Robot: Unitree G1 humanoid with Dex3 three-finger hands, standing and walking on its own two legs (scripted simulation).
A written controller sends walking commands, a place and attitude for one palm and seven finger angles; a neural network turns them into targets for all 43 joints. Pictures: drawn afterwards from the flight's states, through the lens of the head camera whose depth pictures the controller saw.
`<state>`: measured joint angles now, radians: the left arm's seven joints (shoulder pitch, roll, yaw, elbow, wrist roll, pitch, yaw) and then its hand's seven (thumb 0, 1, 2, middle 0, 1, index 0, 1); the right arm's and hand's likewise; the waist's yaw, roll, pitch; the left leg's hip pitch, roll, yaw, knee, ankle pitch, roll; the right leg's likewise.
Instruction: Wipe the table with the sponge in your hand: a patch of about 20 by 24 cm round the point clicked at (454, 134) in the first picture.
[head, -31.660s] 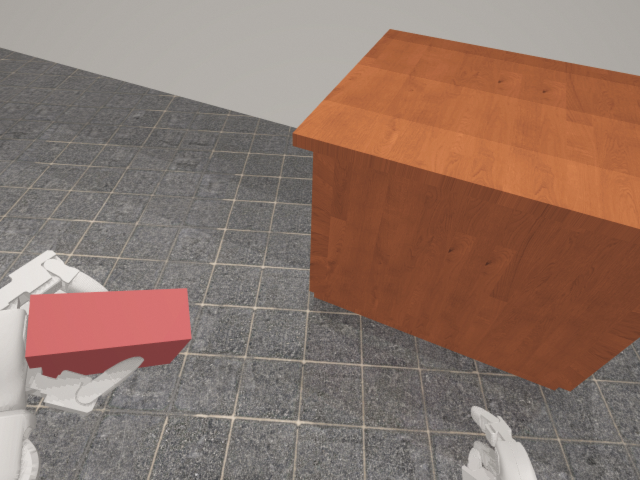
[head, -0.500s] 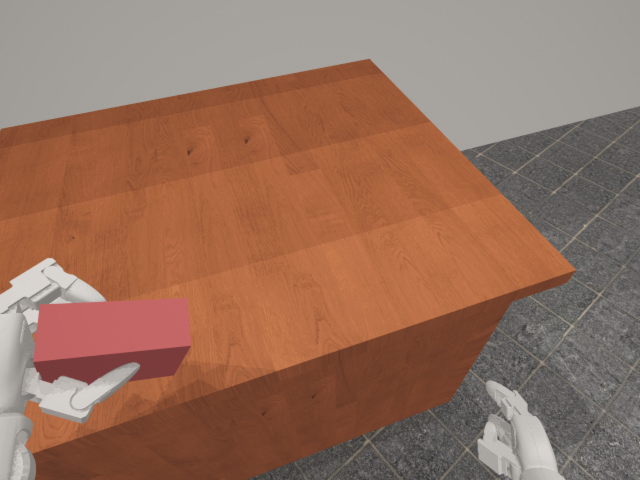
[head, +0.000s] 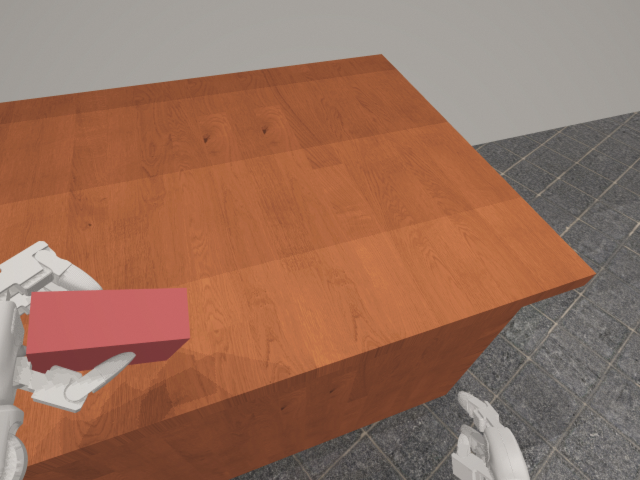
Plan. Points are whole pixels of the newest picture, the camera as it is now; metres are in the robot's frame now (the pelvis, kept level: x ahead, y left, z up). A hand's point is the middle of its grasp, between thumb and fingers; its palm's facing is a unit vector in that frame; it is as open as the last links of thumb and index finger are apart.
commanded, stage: come to a stop and stand still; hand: left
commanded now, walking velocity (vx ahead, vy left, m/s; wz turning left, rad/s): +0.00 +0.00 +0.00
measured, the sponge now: (133, 330) +0.23 +0.21 +0.12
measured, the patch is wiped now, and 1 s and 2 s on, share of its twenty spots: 0.00 0.00 0.00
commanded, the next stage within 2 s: look again from close up in 0.18 s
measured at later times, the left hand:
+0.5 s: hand (107, 290) +0.24 +0.23 +0.16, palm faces +0.37 -0.85 -0.36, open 9.4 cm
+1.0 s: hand (61, 260) +0.26 +0.27 +0.18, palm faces +0.43 -0.80 -0.42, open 9.4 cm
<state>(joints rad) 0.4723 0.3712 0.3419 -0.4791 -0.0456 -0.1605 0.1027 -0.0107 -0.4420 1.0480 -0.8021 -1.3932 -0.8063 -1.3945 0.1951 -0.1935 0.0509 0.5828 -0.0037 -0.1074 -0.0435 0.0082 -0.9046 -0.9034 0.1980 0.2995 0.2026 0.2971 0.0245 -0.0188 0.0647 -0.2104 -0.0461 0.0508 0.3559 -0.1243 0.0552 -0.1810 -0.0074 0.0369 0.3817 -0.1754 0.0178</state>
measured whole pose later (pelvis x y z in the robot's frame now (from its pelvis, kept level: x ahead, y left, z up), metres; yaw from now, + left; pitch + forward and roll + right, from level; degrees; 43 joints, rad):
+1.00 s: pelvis +0.01 +0.00 +0.00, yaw -2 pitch +0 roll -1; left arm 0.25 0.45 0.46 -0.31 -0.04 -0.25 0.07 -0.01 -0.45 1.05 -0.80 -1.39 -0.81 -1.39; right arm 0.16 -0.18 0.02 0.57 0.01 -0.18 0.01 0.01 -0.91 -0.90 0.20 0.30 0.20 0.30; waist 0.04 -0.02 0.06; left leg -0.26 -0.01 0.07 0.46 -0.20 0.05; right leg -0.22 0.02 0.06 0.44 -0.21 0.01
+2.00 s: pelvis +0.02 +0.00 +0.00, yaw -1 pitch -1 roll -1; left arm 0.43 0.36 0.35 -0.43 -0.03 -0.20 0.09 -0.01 -0.45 1.05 -0.80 -1.40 -0.81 -1.40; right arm 0.19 -0.20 0.02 0.57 0.01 -0.13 -0.04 0.01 -0.91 -0.90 0.20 0.30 0.20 0.30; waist 0.03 -0.02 0.06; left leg -0.22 -0.01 0.05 0.43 -0.19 0.05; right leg -0.16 0.02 0.03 0.36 -0.19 0.01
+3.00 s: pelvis +0.02 +0.00 +0.00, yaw +0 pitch -1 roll -1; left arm 0.43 0.37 0.36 -0.49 -0.03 -0.22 0.09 -0.01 -0.45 1.06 -0.81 -1.40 -0.81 -1.40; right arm 0.20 -0.19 0.02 0.58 0.01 -0.15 -0.03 0.01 -0.91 -0.90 0.20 0.30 0.20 0.30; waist 0.04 -0.03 0.07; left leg -0.23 -0.03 0.05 0.44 -0.20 0.06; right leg -0.16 0.01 0.03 0.37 -0.20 0.02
